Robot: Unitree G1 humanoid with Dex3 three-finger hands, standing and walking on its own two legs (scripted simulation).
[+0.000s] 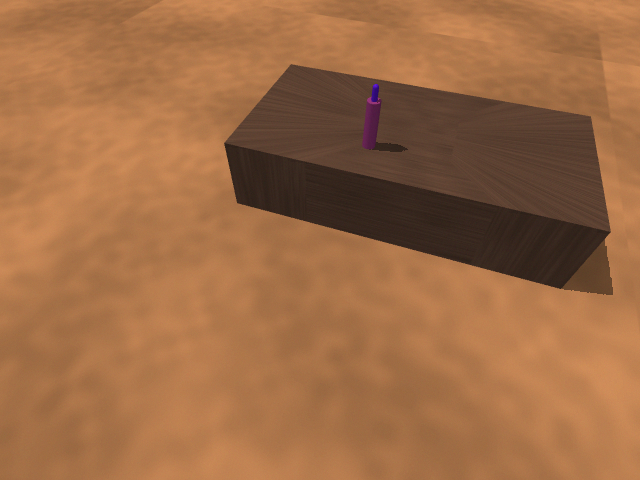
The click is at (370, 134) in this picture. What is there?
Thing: necked bottle
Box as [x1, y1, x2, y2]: [362, 84, 381, 148]
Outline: 377,84 373,85 372,96 367,99 362,145 365,148 372,148 374,147 381,101 377,97
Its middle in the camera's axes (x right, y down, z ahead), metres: +0.20 -0.45 +1.43
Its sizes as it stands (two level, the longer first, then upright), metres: 0.051 0.051 0.252
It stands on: a support 0.33 m high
